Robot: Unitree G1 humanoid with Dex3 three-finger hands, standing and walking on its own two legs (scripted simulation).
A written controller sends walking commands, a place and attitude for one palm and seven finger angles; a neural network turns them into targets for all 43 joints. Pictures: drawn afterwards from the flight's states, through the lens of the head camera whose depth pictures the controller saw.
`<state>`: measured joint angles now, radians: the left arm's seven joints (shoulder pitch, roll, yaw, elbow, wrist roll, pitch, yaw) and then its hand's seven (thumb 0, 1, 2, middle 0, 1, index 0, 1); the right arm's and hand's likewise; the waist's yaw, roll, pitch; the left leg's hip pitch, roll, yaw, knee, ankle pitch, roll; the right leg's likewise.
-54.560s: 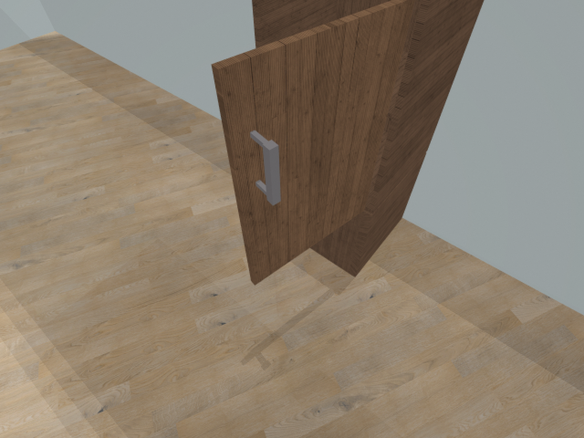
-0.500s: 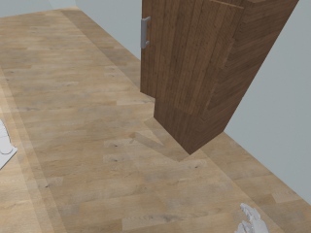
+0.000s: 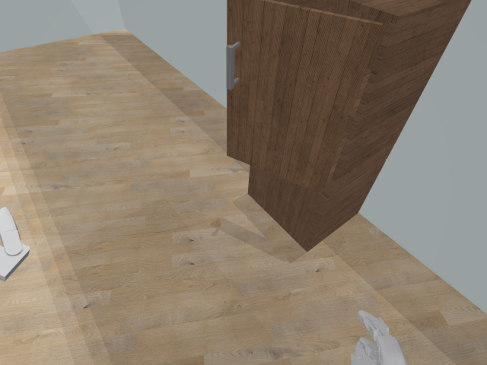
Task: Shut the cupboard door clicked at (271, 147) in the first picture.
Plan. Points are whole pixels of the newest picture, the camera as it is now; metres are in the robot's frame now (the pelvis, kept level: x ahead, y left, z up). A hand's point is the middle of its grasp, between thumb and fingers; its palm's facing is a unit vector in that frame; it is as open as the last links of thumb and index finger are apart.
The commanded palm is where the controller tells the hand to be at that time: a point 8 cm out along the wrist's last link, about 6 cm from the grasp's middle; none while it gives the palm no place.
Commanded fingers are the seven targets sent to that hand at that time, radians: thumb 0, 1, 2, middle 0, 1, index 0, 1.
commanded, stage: let the arm hang, fingers relaxed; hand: left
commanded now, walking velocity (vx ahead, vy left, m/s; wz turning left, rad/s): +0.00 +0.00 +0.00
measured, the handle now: (233, 65) +0.92 +0.08 +0.06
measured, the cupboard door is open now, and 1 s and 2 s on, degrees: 23 23 23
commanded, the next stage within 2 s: look to check the result in 1.10 s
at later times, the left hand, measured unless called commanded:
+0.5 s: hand out of the picture -0.08 +0.21 -0.17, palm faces +0.04 -0.98 -0.21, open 7.1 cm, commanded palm none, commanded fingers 0.00 0.90 0.90 -0.20 -0.30 -0.20 -0.30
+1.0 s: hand out of the picture -0.01 +0.19 -0.17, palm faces +0.02 -0.98 -0.19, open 7.3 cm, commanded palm none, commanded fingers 0.00 0.90 0.90 -0.20 -0.30 -0.20 -0.30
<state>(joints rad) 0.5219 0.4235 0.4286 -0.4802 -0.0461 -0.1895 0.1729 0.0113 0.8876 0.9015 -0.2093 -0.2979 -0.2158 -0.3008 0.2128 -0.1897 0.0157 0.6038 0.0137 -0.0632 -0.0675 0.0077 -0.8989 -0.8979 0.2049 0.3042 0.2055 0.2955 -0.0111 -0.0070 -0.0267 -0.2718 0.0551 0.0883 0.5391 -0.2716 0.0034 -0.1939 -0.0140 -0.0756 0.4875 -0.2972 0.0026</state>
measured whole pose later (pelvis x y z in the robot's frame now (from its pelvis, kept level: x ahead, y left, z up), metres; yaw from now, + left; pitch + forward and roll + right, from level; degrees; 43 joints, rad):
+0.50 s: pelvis -0.04 +0.01 +0.00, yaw +2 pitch -1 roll -1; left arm 0.36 0.22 0.01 1.02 0.02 0.04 0.01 -0.01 0.96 0.90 -0.20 -0.30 -0.21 -0.30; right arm 0.33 -0.20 0.00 1.03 -0.02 0.05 0.00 0.00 -0.90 -0.90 0.20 0.30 0.20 0.29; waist 0.00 -0.01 0.06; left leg -0.30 0.02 0.07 0.50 -0.18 0.03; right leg -0.22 -0.04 -0.10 0.47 -0.23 0.01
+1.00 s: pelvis -0.03 +0.01 +0.01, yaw +0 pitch -2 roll +0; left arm 0.25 0.16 0.01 1.10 0.02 0.00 0.02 0.00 0.92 0.90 -0.20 -0.30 -0.20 -0.30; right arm 0.27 -0.17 -0.01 1.10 -0.02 0.01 -0.01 0.00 -0.90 -0.90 0.20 0.30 0.20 0.29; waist -0.01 0.00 0.01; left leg -0.23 0.01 0.10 0.42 -0.17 0.03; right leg -0.18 -0.05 -0.06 0.43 -0.22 0.02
